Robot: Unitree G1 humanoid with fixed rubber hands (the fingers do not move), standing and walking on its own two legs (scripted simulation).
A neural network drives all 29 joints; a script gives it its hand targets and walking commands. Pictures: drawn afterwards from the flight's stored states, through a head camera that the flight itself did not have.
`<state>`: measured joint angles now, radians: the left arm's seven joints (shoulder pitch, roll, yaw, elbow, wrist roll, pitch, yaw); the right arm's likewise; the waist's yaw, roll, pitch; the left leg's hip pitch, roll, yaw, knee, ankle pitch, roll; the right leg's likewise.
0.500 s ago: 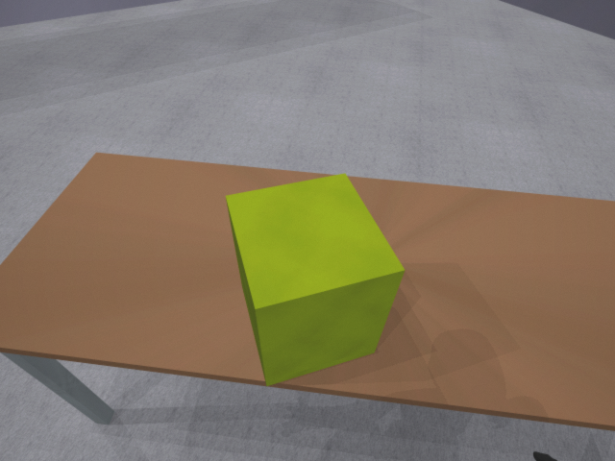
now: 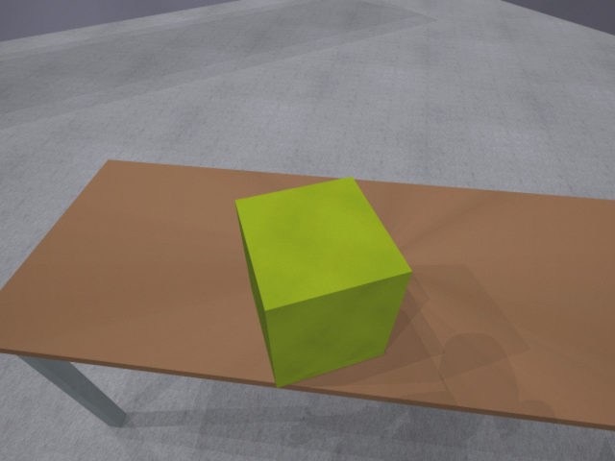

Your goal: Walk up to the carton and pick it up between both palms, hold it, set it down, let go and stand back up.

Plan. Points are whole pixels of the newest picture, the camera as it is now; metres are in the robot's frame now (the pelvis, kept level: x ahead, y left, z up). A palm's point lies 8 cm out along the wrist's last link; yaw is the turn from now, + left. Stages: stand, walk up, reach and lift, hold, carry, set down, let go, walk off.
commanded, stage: walk up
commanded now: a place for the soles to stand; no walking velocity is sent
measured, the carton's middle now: (314, 282) +0.43 +0.01 -0.04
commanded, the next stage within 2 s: none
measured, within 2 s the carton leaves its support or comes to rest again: neither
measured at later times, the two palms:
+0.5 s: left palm out of the picture +0.07 +0.41 -0.11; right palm out of the picture +0.13 -0.23 -0.12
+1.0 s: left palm (30, 453) +0.18 +0.41 -0.11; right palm out of the picture +0.11 -0.23 -0.10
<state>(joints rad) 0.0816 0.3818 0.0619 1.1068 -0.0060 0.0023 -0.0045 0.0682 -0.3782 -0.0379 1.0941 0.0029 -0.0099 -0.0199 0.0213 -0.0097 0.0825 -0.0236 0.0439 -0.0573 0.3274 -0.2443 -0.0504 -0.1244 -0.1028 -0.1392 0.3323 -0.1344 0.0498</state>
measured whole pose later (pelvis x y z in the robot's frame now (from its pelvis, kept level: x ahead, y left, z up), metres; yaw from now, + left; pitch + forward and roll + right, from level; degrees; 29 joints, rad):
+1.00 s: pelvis +0.03 +0.10 -0.01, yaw -7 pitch -5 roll +1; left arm 0.07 0.43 0.01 0.97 -0.01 0.01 0.04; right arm 0.06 -0.41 -0.06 0.94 0.00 0.03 0.02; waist -0.01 -0.02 0.15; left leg -0.06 0.00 0.19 0.47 -0.32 0.04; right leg -0.18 0.00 0.09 0.54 -0.27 0.03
